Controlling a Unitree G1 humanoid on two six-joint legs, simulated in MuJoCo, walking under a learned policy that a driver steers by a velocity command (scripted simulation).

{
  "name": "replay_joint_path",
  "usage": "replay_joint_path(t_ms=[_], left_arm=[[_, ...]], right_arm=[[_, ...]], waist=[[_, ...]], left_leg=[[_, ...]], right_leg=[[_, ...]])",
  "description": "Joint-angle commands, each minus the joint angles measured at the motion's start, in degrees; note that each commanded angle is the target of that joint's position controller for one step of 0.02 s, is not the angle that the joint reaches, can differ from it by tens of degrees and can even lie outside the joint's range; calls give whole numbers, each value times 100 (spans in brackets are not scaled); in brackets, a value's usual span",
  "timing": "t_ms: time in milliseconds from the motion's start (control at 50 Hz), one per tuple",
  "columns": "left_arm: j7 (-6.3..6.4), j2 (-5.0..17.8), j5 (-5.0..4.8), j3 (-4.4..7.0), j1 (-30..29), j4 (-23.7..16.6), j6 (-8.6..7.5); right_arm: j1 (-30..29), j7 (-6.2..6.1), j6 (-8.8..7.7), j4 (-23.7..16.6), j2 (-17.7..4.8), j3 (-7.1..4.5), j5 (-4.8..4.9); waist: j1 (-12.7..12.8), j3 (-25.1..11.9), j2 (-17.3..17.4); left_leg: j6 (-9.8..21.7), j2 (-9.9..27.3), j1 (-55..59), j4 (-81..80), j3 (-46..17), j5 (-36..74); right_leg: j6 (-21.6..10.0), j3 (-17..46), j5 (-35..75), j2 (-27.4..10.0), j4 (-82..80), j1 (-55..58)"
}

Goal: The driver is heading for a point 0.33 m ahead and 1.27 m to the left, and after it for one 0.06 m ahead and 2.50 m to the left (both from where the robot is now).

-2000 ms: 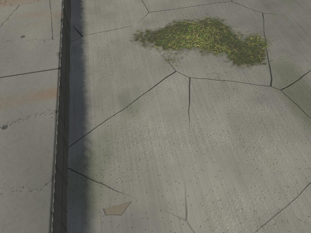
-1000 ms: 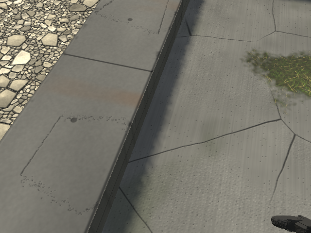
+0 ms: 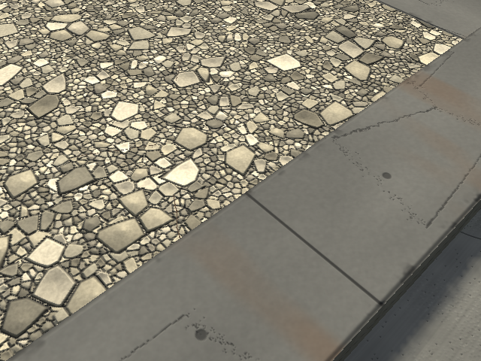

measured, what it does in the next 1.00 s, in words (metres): climbs, turning left: right foot 0.19 m higher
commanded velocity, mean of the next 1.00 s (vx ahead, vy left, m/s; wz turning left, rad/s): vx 0.50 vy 0.00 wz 0.60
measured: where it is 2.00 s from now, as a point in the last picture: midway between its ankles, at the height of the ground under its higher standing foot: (120, 176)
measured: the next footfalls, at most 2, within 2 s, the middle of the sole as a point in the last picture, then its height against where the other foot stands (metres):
right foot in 0.50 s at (287, 347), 0.19 m higher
left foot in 1.10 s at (171, 284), level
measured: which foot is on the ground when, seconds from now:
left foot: down 0.00-0.52, up 0.54-1.00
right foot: up 0.00-0.48, down 0.50-1.00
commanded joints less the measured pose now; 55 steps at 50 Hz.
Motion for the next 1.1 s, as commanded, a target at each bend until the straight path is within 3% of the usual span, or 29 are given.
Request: replay_joint_path(t_ms=[20,40,60,80,120,160,220,300,340,360,400,420,440,460,480,500,520,540,560,600,620,660,700,780,880,980,1060,1080,1100], left_arm=[[-2,-24,158,15,-529,-849,51],[-18,384,337,61,-557,-1048,70],[-41,482,343,92,-906,-1082,38],[-73,550,339,127,-997,-1086,-14],[-145,416,355,97,-855,-1071,74],[-172,209,365,26,-1042,-1207,200],[-152,-37,387,-100,-1870,-1656,254],[5,-175,328,-174,-2764,-2215,319],[62,-371,359,-286,-3602,-2622,229],[51,-436,351,-379,-3950,-2831,175],[7,-610,337,-482,-4409,-3209,184],[-94,-415,277,-458,-3780,-3066,263],[-164,-693,231,-506,-3602,-3072,315],[-178,-400,150,-324,-2355,-2521,391],[-136,-24,122,-26,-828,-2058,386],[-36,355,79,232,413,-1790,394],[65,1059,207,479,882,-1590,271],[96,1478,181,534,700,-1356,272],[115,1085,2,454,-308,-1404,364],[130,178,34,281,-1204,-963,329],[51,-332,60,-40,-892,-727,-2],[-126,-880,137,-175,-846,-140,-327],[-182,-902,43,-171,-634,219,-435],[3,-356,53,-52,-624,537,-526],[232,487,17,188,31,581,-502],[236,867,-111,327,215,450,-332],[166,1290,-223,508,53,287,-49],[161,1244,-268,497,-23,256,-14],[179,1081,-197,451,-111,130,-59]], right_arm=[[1562,-124,-99,154,-1508,-434,-26],[1672,-175,-68,-17,-1693,-568,138],[1358,-240,-27,62,-1464,-524,136],[1070,-266,-15,68,-1103,-415,161],[885,-284,-96,125,-801,-291,182],[1210,-292,-201,365,-885,-311,142],[1861,-278,-308,723,-960,-338,129],[2452,-378,-465,1116,-923,-326,10],[2773,-446,-501,1373,-888,-316,-48],[2868,-457,-455,1516,-885,-328,0],[3077,-528,-336,1815,-770,-291,79],[2715,-470,-251,1685,-804,-265,187],[2409,-494,-228,1593,-652,-243,324],[1646,-405,-239,1247,-843,-243,337],[1643,-265,-411,1146,-1617,-443,400],[1324,-149,-577,1139,-2097,-654,528],[903,-53,-752,770,-1676,-605,657],[823,127,-813,480,-816,-485,375],[1390,188,-801,542,-368,-436,-26],[1225,27,-562,347,18,-320,-176],[1049,34,-428,316,102,-105,336],[942,19,-322,17,212,58,431],[919,27,-276,-153,382,183,410],[-76,-14,-164,-457,-227,38,246],[-688,190,-151,-654,-60,38,442],[-1214,319,-125,-847,-156,-71,419],[-224,238,-3,-659,-640,-353,420],[595,175,-31,-418,-876,-513,401],[1455,95,-25,-186,-1201,-663,341]], waist=[[-344,-76,1339],[-717,-872,1000],[-558,-40,679],[-370,375,499],[-61,416,308],[-118,117,281],[-364,216,257],[-741,256,974],[-980,603,893],[-1022,664,684],[-1101,761,704],[-724,405,311],[-603,161,486],[38,-586,266],[685,-1855,808],[1507,-2341,952],[1716,-2771,-723],[1305,-2944,-2882],[512,-2721,-2236],[-234,-726,-609],[-149,-215,-213],[-538,-24,130],[-665,115,-3],[-465,281,-18],[-9,75,-4],[177,348,-439],[-347,-51,-692],[-782,-395,-586],[-1130,-770,-242]], left_leg=[[492,1634,2454,-976,-2716,4299],[1615,2159,2484,-1641,-3933,3180],[1792,2045,1957,-2000,-3626,1441],[1551,1701,1428,-2057,-3199,796],[1170,1176,764,-1823,-2492,1724],[1097,1043,896,-1668,-2392,2265],[1090,1053,1400,-1850,-2766,1166],[1304,1398,2541,-2113,-3220,1499],[1223,1767,3224,-2244,-3347,1303],[1006,1586,3290,-2496,-3067,908],[829,1571,2707,-3192,-2907,1202],[924,1419,1873,-3913,-2439,1698],[790,1438,513,-4405,-2260,2635],[621,1062,-145,-3814,-1660,4914],[452,1298,35,-2488,-1581,8602],[155,1304,417,-738,-1531,9591],[-82,592,-581,1448,-1648,7260],[-178,-689,-1201,4039,-1631,666],[-192,-605,-1643,6150,-2107,710],[-149,-77,-2332,7308,-1120,1087],[13,-71,-2669,8081,-1083,508],[310,170,-2807,8264,-1267,747],[300,300,-3268,7508,-1374,925],[50,285,-2592,4220,-686,1802],[-97,439,-2577,2040,-73,1740],[-23,423,-2026,471,384,1042],[290,-159,-833,-198,816,-95],[478,-347,416,-907,745,350],[738,183,2302,-837,-405,337]], right_leg=[[235,612,-551,80,4238,-3124],[425,1485,-147,286,4818,-3537],[509,1503,155,119,5123,-4134],[497,1447,311,41,5209,-4300],[502,1394,403,2,5385,-4123],[425,1239,348,85,6104,-4514],[264,1176,88,15,6336,-5874],[128,1162,-1049,30,7582,-7549],[-76,1539,-2017,-52,8204,-9001],[-98,1449,-2318,-156,7407,-9082],[-215,1460,-2364,-169,6602,-8309],[-170,706,-1389,-95,5281,-6419],[-390,836,-686,2,4711,-4054],[-384,370,-240,480,4124,-1883],[-423,689,-473,849,4359,72],[-506,1273,-580,761,3458,675],[-622,3433,-2631,-176,1629,1333],[-670,6236,-4138,-1376,-1242,951],[-721,7866,-4737,-1588,-2137,204],[-1013,6292,-4057,-1484,-1477,-1511],[-945,5485,-2414,-1563,-1559,-1856],[-737,4089,-771,-1480,-1392,-2107],[-646,2715,426,-1255,-1506,-1796],[-236,519,2403,-342,-2568,-1348],[-189,235,3070,-681,-2822,582],[-389,7,5145,-1185,-2323,1575],[-584,-63,7317,-1249,-586,1967],[-477,-167,6971,-1046,442,1458],[-321,33,4953,-808,1888,-247]])
Velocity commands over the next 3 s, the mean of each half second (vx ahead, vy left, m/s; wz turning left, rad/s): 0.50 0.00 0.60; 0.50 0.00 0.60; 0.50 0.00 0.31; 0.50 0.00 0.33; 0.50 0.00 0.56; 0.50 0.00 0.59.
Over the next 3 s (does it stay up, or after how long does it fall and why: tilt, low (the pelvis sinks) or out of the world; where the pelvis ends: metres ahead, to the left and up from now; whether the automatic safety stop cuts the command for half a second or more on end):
stays up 1.22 0.86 0.20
